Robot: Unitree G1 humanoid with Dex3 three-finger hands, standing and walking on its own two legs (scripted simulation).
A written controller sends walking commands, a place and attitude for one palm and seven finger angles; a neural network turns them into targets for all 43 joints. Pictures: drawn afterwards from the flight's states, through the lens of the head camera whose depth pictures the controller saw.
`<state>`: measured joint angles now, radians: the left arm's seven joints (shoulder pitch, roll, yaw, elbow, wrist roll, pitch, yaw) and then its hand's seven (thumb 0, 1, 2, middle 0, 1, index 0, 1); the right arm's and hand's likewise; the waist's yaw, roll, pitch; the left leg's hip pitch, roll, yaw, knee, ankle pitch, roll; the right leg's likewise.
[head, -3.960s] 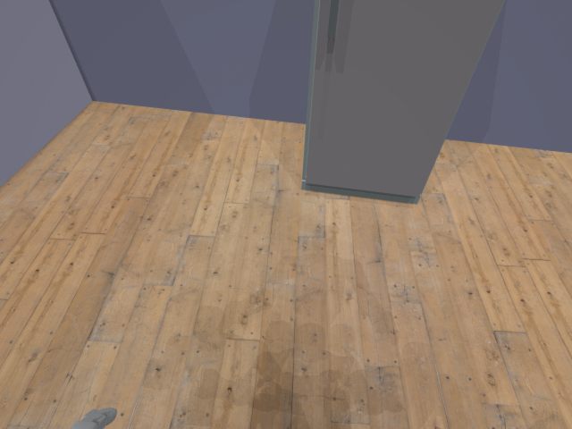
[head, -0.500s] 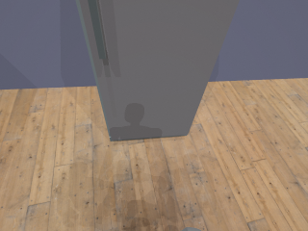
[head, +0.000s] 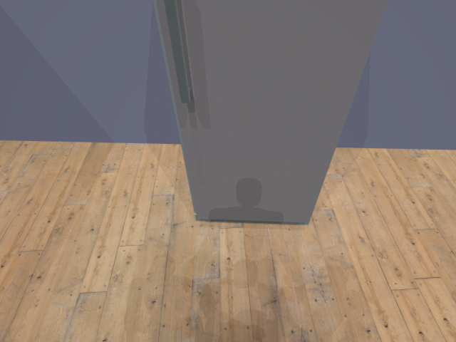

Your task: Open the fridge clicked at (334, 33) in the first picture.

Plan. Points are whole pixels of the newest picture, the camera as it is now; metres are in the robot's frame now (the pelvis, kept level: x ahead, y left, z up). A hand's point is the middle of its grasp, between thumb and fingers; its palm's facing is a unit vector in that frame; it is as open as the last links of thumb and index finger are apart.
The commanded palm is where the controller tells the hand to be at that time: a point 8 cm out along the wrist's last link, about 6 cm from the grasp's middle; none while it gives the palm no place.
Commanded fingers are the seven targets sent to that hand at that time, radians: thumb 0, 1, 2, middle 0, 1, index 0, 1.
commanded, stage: take the last steps up to it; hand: left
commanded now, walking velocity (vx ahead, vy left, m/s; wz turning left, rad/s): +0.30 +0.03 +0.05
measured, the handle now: (177, 33) +0.76 +0.18 +0.21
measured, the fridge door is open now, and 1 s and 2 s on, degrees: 0 0 0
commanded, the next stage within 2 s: come to a stop and stand still in 0.84 s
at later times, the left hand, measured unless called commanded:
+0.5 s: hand out of the picture +0.12 +0.24 -0.18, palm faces +0.05 -0.98 -0.18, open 7.4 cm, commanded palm none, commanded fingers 0.00 0.90 0.90 -0.20 -0.30 -0.20 -0.30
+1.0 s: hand (165, 284) +0.28 +0.17 -0.17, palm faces +0.05 -0.98 -0.21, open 7.2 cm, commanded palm none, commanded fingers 0.00 0.90 0.90 -0.20 -0.30 -0.20 -0.30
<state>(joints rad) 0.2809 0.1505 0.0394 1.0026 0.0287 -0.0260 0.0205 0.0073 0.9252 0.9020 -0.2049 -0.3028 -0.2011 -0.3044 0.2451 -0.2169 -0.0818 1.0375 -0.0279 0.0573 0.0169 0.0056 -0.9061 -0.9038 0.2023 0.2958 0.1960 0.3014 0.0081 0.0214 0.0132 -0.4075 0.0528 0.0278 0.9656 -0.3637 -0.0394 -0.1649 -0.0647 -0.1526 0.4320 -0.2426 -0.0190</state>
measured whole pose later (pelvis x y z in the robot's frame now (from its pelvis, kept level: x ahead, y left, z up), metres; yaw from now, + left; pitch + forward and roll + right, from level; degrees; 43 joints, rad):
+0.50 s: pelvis +0.09 +0.05 +0.00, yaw +0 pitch -2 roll +1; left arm 0.25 0.19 0.06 1.07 0.03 0.00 -0.02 0.01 0.92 0.90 -0.20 -0.30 -0.19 -0.30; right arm 0.42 -0.11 -0.03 1.13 -0.02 -0.05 -0.03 0.00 -0.91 -0.90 0.21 0.30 0.20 0.30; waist 0.00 -0.04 0.04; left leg 0.03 -0.01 0.14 0.29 -0.29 0.02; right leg -0.56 -0.11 -0.07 0.93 -0.21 0.02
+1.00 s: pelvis +0.25 -0.01 +0.00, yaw -1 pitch -1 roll +0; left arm 0.26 0.15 0.04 1.09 0.02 -0.06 0.02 -0.01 0.94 0.90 -0.20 -0.30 -0.20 -0.30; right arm 0.20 -0.17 -0.06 1.05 -0.02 -0.01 -0.01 0.00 -0.91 -0.90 0.20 0.30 0.19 0.30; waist 0.01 0.03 0.03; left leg -0.46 0.11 0.07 0.81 -0.28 -0.03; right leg -0.17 0.02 -0.16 0.38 -0.20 -0.08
